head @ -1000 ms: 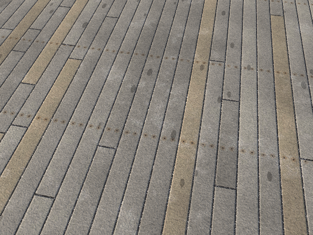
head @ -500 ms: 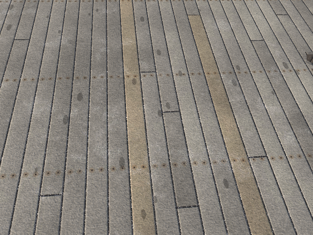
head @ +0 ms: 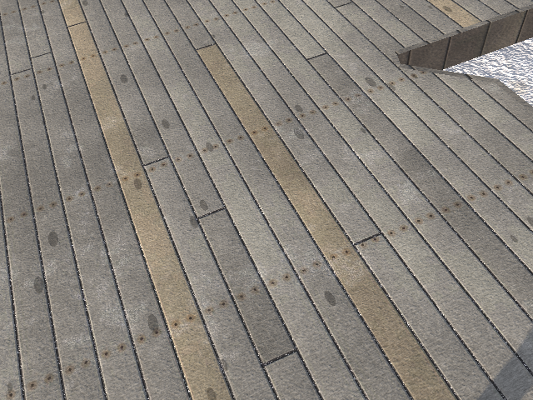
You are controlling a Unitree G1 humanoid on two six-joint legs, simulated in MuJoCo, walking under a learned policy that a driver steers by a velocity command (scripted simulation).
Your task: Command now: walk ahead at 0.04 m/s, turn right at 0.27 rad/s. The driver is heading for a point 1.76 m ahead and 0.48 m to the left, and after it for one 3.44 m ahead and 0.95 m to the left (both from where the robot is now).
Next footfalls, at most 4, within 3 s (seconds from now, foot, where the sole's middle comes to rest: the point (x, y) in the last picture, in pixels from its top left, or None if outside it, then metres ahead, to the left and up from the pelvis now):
0.32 left None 0.08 0.12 -0.78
0.76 right None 0.41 -0.09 -0.78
1.34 left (270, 321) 0.69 0.08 -0.78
1.86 right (282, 216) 1.05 0.03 -0.78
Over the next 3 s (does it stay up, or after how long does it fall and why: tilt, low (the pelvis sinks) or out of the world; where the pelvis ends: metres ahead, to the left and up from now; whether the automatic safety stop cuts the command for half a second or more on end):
stays up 1.33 0.37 -0.02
